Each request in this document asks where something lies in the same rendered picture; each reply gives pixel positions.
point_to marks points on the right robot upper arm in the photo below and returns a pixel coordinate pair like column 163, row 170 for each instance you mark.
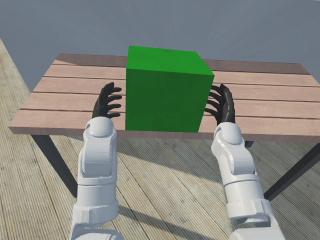
column 256, row 233

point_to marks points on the table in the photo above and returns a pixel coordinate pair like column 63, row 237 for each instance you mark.
column 273, row 102

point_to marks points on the carton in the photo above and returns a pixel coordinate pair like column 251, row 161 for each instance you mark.
column 166, row 90

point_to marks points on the right robot hand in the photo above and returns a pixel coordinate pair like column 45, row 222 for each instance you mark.
column 225, row 108

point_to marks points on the left robot upper arm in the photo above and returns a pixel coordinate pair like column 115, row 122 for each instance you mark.
column 98, row 234

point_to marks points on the left robot hand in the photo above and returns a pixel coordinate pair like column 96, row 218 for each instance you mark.
column 101, row 106

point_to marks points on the left robot forearm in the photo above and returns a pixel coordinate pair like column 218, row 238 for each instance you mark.
column 97, row 177

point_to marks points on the right robot forearm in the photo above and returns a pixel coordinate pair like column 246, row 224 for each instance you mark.
column 246, row 202

